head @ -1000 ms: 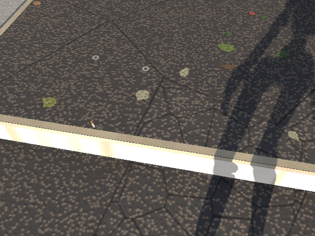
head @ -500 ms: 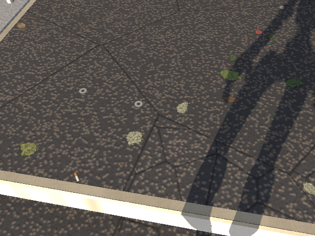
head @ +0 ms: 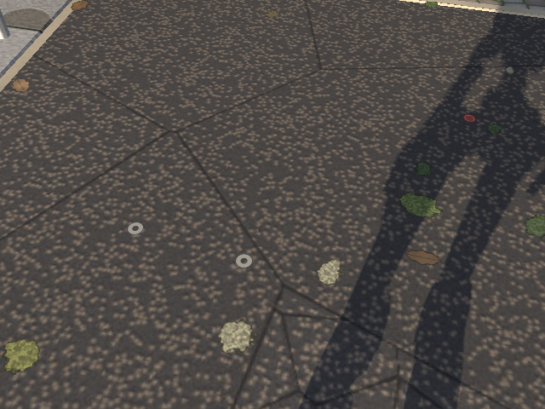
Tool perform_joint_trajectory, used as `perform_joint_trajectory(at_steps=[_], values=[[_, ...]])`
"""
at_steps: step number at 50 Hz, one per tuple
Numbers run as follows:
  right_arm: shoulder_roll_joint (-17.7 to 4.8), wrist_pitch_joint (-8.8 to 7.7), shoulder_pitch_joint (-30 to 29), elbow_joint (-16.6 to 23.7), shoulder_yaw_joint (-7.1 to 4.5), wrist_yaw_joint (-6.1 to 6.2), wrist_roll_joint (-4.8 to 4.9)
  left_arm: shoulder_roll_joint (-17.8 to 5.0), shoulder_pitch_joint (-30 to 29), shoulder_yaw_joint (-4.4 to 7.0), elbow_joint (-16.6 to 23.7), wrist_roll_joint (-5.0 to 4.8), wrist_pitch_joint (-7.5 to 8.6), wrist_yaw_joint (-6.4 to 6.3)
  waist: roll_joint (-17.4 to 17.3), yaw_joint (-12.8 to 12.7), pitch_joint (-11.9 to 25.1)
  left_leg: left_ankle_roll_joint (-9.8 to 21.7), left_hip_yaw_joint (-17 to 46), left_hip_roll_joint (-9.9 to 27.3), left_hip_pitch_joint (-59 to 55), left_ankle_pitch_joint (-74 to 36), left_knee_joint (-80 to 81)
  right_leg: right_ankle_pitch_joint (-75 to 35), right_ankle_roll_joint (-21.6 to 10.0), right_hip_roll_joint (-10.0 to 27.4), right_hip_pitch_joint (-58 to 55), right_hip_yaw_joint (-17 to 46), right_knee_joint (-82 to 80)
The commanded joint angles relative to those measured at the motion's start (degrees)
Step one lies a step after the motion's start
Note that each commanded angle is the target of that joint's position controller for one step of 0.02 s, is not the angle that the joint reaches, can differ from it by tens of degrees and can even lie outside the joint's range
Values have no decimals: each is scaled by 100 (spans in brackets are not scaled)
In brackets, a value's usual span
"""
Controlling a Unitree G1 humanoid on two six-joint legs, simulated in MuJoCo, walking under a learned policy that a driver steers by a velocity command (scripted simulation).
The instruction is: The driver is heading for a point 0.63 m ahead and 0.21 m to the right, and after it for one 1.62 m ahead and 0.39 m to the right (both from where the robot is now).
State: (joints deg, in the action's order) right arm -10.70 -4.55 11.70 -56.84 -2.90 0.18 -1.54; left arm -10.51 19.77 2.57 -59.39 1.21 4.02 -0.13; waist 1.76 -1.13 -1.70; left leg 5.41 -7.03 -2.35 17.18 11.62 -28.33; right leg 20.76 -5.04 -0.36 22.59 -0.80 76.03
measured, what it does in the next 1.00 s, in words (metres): climbs, turning right: right foot 0.14 m higher, then left foot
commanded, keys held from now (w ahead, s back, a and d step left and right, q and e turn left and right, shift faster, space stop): w+e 0.90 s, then w+q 0.10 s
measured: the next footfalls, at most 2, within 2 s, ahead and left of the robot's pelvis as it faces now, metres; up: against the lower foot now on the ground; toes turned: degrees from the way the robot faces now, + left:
right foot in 0.44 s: +0.40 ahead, -0.12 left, +0.14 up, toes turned -17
left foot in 1.00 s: +0.78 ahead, -0.16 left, +0.14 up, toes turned -32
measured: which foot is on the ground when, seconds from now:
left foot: down 0.00-0.44, up 0.46-0.98, down 1.00-1.00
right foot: up 0.00-0.42, down 0.44-1.00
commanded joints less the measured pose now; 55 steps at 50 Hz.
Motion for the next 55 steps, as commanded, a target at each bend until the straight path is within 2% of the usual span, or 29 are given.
perform_joint_trajectory(at_steps=[1, 5, 6, 10, 13, 15, 17, 18, 19, 20, 21, 22, 23, 24, 25, 27, 29, 31, 34, 39, 42, 45, 48, 49, 50, 51, 52, 53, 55], values=[[-180, -89, 884, -200, -1, 34, 27, -151, 258, 97, 252, 80, -123, 109, -437, 13, -132, 503, 1824, 1700, -792, 456, 1825, -565, 9, 376, 1769, 262, 1165], [-294, -231, 1416, -449, 14, 30, -19, 87, -299, 74, 578, 59, -317, 99, -418, -11, -305, 371, 1144, 1681, -555, -17, 1778, -794, 77, 323, 2794, 263, 1815], [-243, -251, 1816, -557, 35, 17, -80, 314, -510, 23, 662, 26, -388, 14, -781, 166, -247, 560, 1252, 1832, -736, -32, 1705, -379, 44, 82, 3464, -15, 3275], [-172, -309, 2307, -785, 189, -39, -98, 580, -2121, -221, 1718, 29, -383, -257, -481, 214, -696, 371, 1193, 2164, -1413, 456, 1808, 391, -312, 108, 6131, 328, 5088], [-179, -287, 2300, -882, 302, 1, -50, 609, -2733, -432, 2391, 37, -350, -204, -89, -1, -800, -84, 423, 1669, -860, 478, 2096, 338, -344, 207, 5807, 41, 3583], [-289, -265, 2384, -914, 331, 128, -7, 538, -2802, -480, 2637, 39, -394, -130, -318, 6, -667, -32, 152, 1494, -880, -446, 2311, 280, -247, 204, 5350, -416, 2740], [-361, -140, 2435, -861, 312, 289, 166, 484, -2631, -544, 2594, 18, -478, 10, -282, 54, -303, 147, -408, 1364, -1056, -2470, 2763, 351, -310, 269, 3916, -1091, 1203], [-446, -116, 2045, -626, 361, 318, 327, 530, -2399, -585, 2552, -166, -468, 42, -377, -256, -20, 184, -779, 1420, -746, -5740, 2419, 362, -490, 104, 2339, -1487, 79], [-778, -112, 2190, -487, 283, 362, 400, 307, -2045, -525, 2402, -175, -485, 20, -569, -363, 565, 198, -727, 1638, -1040, -8609, 1624, 387, -525, -372, 1388, -1878, -83], [-1198, -72, 2147, -397, 154, 370, 342, 123, -1341, -419, 2223, -154, -500, 11, -1125, -699, 1138, 162, -675, 1844, -1789, -9876, 501, 570, -657, -586, 998, -1751, -538], [-1453, -16, 1903, -179, 26, 302, 281, -156, -603, -309, 2041, -73, -455, 70, -1705, -917, 1666, 185, -605, 1950, -2421, -10114, -807, 931, -862, -753, 588, -1272, -1201], [-1496, -31, 1753, 102, -42, 201, 255, -511, -206, -155, 1988, 14, -394, 157, -1770, -1132, 2098, 68, -573, 1883, -1935, -8770, -2442, 953, -1100, -665, -516, -85, -2152], [-817, -115, 1538, 655, 44, -44, 130, -1160, -377, 70, 1839, -86, -394, 120, -52, -755, 2057, -321, -443, 741, 537, -2751, -4887, 1770, -1687, 586, -1668, 3187, -3995], [-936, -187, 1243, 984, -101, -197, -23, -1587, -606, 317, 1836, -144, -490, 65, 570, -585, 2259, -498, 809, -110, 1853, -192, -6985, 990, -1863, 1326, -2050, 6194, -5797], [-717, -258, 1155, 1364, -69, -232, -71, -1476, -1008, 305, 1830, -99, -391, 55, 154, -140, 1695, -354, 1308, 192, 2549, -363, -7687, 424, -1641, 1458, -1740, 5645, -5837], [-189, -199, 690, 1612, 75, -27, -7, -795, -806, 178, 1272, 64, -200, 13, -728, 172, 245, -197, 1082, 433, 3107, -67, -7787, -531, -1260, 1090, -267, 3938, -5224], [106, 41, 678, 1899, 234, 122, -109, -451, -843, 105, 992, 73, -57, 13, -436, 652, -29, -116, 1174, 639, 3287, 204, -7710, -1591, -908, 517, 323, 2370, -4975], [-69, 242, 652, 2030, 266, 145, -170, -611, -866, 127, 1021, -25, 45, 51, -345, 817, -79, -195, 1097, 767, 3192, 272, -6342, -1748, -672, 94, 506, 1499, -5225], [-483, 280, -39, 2292, 184, 53, -213, -886, -453, 160, 1214, -103, 216, 28, -202, 421, 179, -384, 592, 780, 2787, -379, -4649, -3405, -571, -53, 168, 1361, -5764], [-350, 286, -1295, 2683, 260, -119, -112, -1166, 713, 311, 1269, -169, 79, -147, 107, -372, 521, -594, 460, 531, 3211, -1053, -2464, -4336, -365, 219, -2108, 1758, -5941], [-493, 258, -1935, 2870, 280, -195, -73, -1177, 964, 346, 1312, -99, 11, -149, 270, -577, 271, -565, 442, 392, 3291, -1040, -1553, -4288, -475, 425, -2759, 2057, -6061], [-691, 180, -1876, 2881, 257, -218, -28, -1360, 811, 408, 1411, -55, 26, -191, 320, -415, 273, -382, 595, 248, 2548, -979, -703, -4736, -470, 572, -2995, 2197, -5805], [-1042, 84, -428, 2340, 68, -65, 0, -1372, 620, 355, 1385, -12, 131, -126, 327, 183, 772, -63, 364, -179, 149, -815, -73, -6528, -118, 478, -2703, 1838, -4650], [-1146, 27, 436, 2098, 2, 24, 18, -1389, 442, 353, 1418, -2, 171, -82, 337, 642, 1068, 99, 510, 85, -835, -1212, 280, -6231, -29, 336, -2429, 1629, -3673], [-1367, -7, 1287, 1945, -69, 124, -98, -1072, 468, 264, 1563, 3, 204, -51, 7, 896, 1665, 327, 1302, 965, -2216, -854, -112, -4332, -57, 91, -1514, 1451, -2298], [-1890, -2, 1337, 1855, -230, 78, -212, -622, 1658, 183, 1561, -274, 118, -23, -1933, 268, 2442, 1591, 4371, 2658, -3779, -1535, 49, 609, 388, -994, 356, 829, 52], [-1407, 70, 1026, 1967, -196, -17, 37, -1014, 1440, 175, 1496, 22, 83, -61, -935, 241, 2215, 1524, 5250, 2388, -3115, -799, 794, 583, 234, -725, 681, 954, 420], [-1096, 74, 419, 2013, -118, -22, 87, -1014, 718, 173, 1670, 62, 83, -35, -523, 64, 1167, 1399, 4410, 2126, -2220, -413, 1074, -18, 277, -426, 966, 889, 307], [-855, 21, 387, 1905, -67, -43, 76, -1055, -148, 137, 1976, 138, 75, 36, -65, 113, 475, 1138, 3333, 1601, -1407, -1334, 1219, -283, 306, -112, 1186, 694, -148]])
